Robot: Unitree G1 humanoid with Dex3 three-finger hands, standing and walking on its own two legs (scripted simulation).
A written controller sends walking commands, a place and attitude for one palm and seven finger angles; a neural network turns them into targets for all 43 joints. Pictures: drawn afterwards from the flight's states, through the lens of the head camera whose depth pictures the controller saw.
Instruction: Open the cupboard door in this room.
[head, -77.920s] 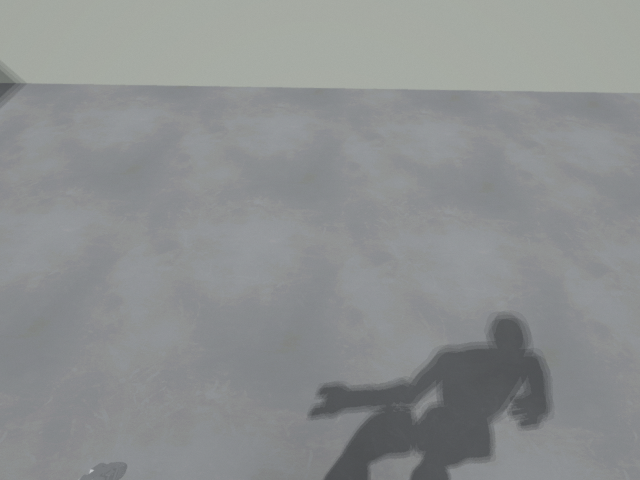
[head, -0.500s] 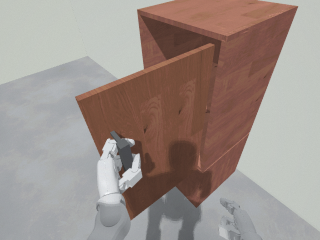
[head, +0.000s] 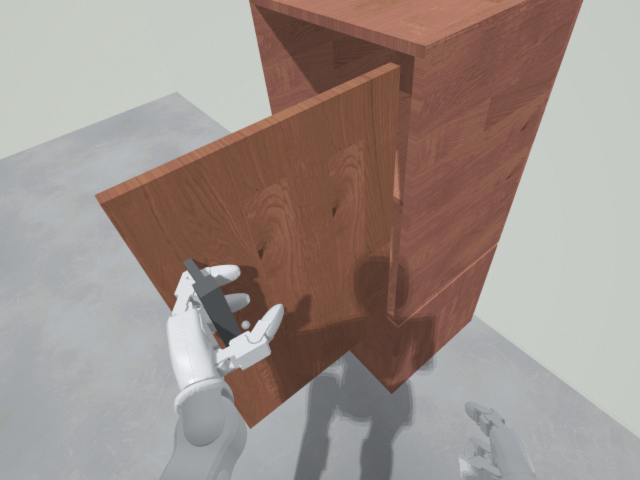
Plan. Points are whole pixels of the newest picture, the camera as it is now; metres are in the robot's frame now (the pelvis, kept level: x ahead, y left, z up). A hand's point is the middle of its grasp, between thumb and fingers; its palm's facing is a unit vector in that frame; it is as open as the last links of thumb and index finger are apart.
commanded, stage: open thumb and fingers to let go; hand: left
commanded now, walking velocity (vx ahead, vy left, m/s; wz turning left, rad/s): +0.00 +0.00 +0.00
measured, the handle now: (213, 305) +0.29 +0.15 +0.10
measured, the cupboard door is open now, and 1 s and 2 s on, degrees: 89 93 88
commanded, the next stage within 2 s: slide the hand sideways off the handle in 0.46 s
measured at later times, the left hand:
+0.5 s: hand (247, 331) +0.26 +0.10 +0.10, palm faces +0.36 -0.93 -0.01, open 14.2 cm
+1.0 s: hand (238, 364) +0.22 +0.10 +0.10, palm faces -0.07 -1.00 -0.03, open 16.0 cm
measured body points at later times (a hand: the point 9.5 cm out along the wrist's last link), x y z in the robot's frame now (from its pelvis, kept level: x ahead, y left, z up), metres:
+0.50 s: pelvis +0.01 -0.01 +0.00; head +0.01 -0.06 +0.45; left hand +0.23 +0.15 +0.11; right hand +0.21 -0.21 -0.10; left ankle -0.01 +0.17 -0.71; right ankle -0.01 +0.01 -0.72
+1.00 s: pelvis -0.01 +0.01 -0.01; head -0.02 -0.03 +0.44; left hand +0.22 +0.16 +0.11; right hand +0.18 -0.21 -0.09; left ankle -0.01 +0.17 -0.72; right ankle -0.01 +0.01 -0.72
